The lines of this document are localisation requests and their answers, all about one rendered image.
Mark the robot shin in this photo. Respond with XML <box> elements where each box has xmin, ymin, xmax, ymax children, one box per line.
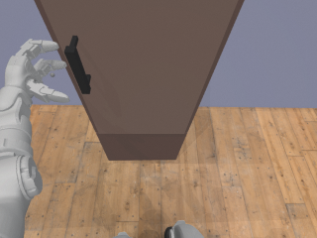
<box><xmin>173</xmin><ymin>220</ymin><xmax>185</xmax><ymax>227</ymax></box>
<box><xmin>118</xmin><ymin>232</ymin><xmax>129</xmax><ymax>236</ymax></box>

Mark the robot left forearm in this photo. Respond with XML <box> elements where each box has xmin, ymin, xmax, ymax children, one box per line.
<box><xmin>0</xmin><ymin>86</ymin><xmax>34</xmax><ymax>160</ymax></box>

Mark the left robot shin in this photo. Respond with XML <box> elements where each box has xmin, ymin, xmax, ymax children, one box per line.
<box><xmin>118</xmin><ymin>232</ymin><xmax>129</xmax><ymax>236</ymax></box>

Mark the robot left hand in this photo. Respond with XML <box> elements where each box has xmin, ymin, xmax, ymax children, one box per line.
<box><xmin>4</xmin><ymin>39</ymin><xmax>70</xmax><ymax>103</ymax></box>

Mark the robot left upper arm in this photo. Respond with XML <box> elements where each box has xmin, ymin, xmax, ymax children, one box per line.
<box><xmin>0</xmin><ymin>155</ymin><xmax>43</xmax><ymax>238</ymax></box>

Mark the cupboard door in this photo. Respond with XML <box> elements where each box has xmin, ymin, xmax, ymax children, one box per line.
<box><xmin>40</xmin><ymin>0</ymin><xmax>239</xmax><ymax>134</ymax></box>

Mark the handle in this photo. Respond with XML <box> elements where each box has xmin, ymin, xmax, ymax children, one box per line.
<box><xmin>64</xmin><ymin>36</ymin><xmax>91</xmax><ymax>94</ymax></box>

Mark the right robot shin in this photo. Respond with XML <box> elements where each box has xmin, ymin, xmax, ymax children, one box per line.
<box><xmin>173</xmin><ymin>220</ymin><xmax>185</xmax><ymax>227</ymax></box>

